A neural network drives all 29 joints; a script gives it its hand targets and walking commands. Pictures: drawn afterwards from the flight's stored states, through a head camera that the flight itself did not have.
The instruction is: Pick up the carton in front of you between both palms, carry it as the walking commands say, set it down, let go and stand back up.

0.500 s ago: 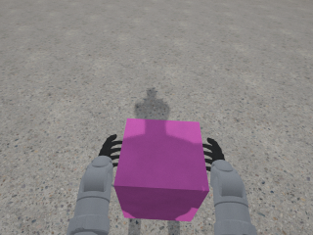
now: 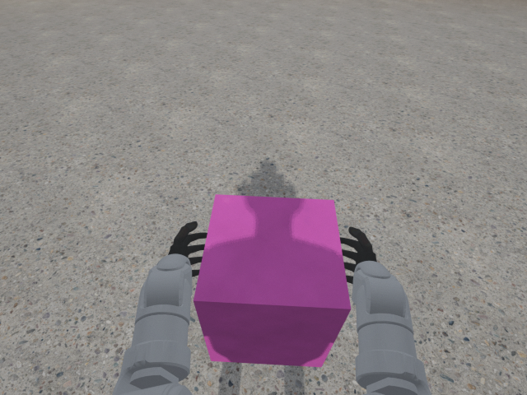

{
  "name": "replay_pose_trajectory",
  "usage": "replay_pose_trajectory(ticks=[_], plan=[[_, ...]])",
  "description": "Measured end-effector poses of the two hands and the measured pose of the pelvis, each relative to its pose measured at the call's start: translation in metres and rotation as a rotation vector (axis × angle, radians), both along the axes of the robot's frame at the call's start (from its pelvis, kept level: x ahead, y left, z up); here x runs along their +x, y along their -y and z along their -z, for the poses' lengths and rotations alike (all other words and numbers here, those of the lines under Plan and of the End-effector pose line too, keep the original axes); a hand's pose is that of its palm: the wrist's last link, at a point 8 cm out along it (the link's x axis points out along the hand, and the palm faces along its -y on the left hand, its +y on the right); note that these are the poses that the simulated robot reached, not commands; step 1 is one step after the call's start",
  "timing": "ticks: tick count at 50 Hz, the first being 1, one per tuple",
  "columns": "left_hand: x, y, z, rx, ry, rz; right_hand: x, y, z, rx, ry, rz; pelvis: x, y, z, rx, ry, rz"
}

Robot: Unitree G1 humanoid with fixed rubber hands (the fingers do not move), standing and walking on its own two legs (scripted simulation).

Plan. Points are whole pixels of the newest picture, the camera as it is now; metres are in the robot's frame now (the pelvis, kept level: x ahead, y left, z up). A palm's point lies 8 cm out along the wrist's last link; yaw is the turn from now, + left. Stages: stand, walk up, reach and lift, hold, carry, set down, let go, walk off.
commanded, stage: set down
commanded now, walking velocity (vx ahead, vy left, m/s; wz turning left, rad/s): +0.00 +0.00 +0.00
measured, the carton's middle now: (270, 283) +0.32 +0.00 -0.02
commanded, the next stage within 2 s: none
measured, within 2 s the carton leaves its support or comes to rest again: neither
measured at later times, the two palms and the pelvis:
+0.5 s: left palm (210, 292) +0.37 +0.13 -0.13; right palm (349, 303) +0.35 -0.17 -0.13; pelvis -0.02 +0.02 -0.06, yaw -1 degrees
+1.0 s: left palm (227, 299) +0.43 +0.11 -0.26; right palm (343, 313) +0.40 -0.19 -0.27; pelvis -0.05 +0.01 -0.18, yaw +1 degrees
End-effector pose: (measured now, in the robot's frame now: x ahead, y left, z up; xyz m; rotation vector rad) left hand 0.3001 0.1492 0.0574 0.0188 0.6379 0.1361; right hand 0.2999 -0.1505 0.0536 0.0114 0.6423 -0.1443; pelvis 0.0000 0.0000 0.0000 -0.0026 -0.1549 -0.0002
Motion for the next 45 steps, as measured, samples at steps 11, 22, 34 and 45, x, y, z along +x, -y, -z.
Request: replay_pose_trajectory(ticks=[11, 22, 34, 45], plan=[[0.044, 0.009, 0.044, 0.004, -0.042, 0.030, 0.034, 0.008, 0.045, 0.005, -0.041, 0.034, -0.001, -0.010, 0.009, -0.002, -0.119, 0.009], [0.061, 0.018, 0.163, 0.006, -0.038, 0.046, 0.046, 0.017, 0.163, -0.017, -0.036, 0.036, -0.014, -0.022, 0.040, 0.015, -0.471, 0.020], [0.093, 0.027, 0.228, -0.052, 0.011, 0.016, 0.079, 0.027, 0.224, 0.018, 0.015, 0.069, -0.028, -0.020, 0.099, 0.014, -0.737, 0.007], [0.118, 0.036, 0.289, -0.036, -0.024, 0.044, 0.097, 0.036, 0.286, 0.013, -0.021, 0.085, -0.041, -0.014, 0.153, 0.022, -0.862, 0.001]])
